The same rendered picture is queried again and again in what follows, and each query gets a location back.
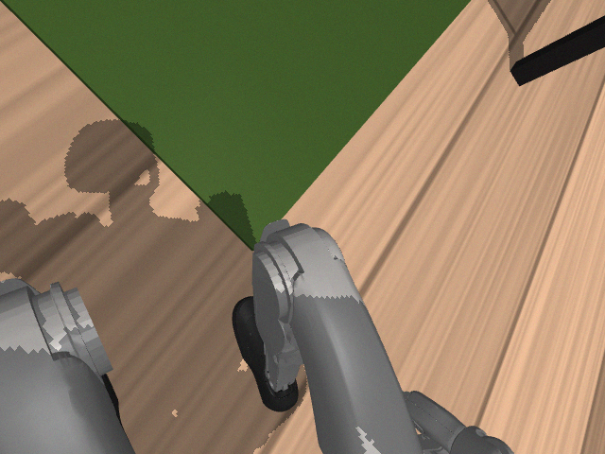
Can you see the left robot foot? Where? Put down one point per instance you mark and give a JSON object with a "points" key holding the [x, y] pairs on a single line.
{"points": [[112, 395]]}

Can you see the right robot hand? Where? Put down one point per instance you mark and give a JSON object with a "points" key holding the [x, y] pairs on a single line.
{"points": [[438, 426]]}

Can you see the right robot arm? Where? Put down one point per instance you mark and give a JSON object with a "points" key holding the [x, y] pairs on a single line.
{"points": [[473, 440]]}

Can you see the right robot foot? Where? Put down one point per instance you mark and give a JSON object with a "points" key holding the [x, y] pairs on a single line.
{"points": [[251, 347]]}

